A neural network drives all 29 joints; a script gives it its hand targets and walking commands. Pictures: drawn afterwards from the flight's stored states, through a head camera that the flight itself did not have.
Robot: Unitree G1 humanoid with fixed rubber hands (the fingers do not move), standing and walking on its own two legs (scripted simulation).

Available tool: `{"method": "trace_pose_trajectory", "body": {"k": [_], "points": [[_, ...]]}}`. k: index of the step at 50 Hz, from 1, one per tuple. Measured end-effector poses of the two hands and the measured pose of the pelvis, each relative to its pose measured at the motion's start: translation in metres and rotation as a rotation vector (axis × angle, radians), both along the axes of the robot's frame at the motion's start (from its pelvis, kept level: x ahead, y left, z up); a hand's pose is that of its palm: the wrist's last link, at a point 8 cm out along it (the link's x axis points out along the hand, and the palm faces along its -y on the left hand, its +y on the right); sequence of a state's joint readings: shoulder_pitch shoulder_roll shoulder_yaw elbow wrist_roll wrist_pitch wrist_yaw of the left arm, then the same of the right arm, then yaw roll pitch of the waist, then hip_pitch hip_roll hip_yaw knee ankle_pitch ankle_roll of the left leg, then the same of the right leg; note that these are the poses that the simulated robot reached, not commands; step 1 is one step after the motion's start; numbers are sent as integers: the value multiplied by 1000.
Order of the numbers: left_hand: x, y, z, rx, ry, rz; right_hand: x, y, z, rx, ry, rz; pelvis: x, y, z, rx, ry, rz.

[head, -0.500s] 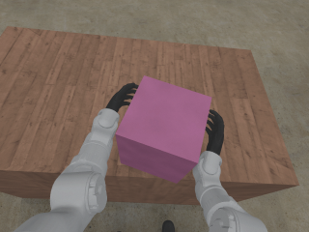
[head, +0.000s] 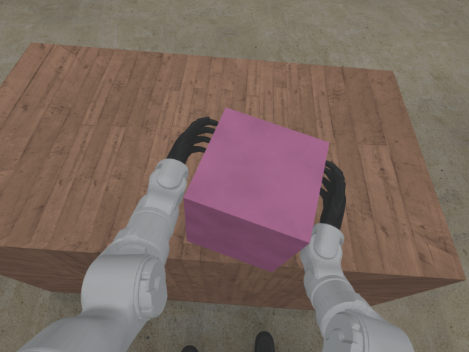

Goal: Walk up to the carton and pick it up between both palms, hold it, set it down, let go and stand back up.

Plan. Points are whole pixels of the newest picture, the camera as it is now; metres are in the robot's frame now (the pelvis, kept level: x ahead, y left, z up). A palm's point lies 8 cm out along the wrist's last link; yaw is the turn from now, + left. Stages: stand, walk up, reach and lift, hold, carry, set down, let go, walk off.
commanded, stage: reach and lift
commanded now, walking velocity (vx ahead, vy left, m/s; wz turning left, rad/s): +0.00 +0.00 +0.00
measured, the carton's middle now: (250, 196) +0.38 -0.02 -0.02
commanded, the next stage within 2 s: none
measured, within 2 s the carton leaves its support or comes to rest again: neither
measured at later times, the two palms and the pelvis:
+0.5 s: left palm (168, 133) +0.43 +0.12 +0.10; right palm (338, 181) +0.36 -0.15 +0.07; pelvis +0.03 +0.01 +0.00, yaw +0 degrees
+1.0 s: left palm (150, 140) +0.39 +0.14 +0.13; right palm (337, 175) +0.36 -0.14 +0.10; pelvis +0.02 +0.01 +0.00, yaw +2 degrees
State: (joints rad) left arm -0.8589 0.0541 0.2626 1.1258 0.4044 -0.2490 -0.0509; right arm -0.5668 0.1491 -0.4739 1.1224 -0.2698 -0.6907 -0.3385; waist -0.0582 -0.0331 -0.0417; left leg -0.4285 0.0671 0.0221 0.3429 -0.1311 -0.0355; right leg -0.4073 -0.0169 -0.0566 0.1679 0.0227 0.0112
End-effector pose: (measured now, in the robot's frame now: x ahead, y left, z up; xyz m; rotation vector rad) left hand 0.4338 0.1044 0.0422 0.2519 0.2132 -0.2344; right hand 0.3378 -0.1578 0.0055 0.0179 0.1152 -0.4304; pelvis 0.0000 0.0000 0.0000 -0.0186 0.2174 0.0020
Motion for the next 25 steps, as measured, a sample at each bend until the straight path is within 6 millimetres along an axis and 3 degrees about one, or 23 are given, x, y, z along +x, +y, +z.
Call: {"method": "trace_pose_trajectory", "body": {"k": [12,25], "points": [[5,1,9,-19,-3,35,11,-1,6,21,-5,25,14,4,1,-5,-13,0],[0,14,59,-89,-62,100,26,5,69,46,-84,84,31,10,5,-8,-163,6]]}}
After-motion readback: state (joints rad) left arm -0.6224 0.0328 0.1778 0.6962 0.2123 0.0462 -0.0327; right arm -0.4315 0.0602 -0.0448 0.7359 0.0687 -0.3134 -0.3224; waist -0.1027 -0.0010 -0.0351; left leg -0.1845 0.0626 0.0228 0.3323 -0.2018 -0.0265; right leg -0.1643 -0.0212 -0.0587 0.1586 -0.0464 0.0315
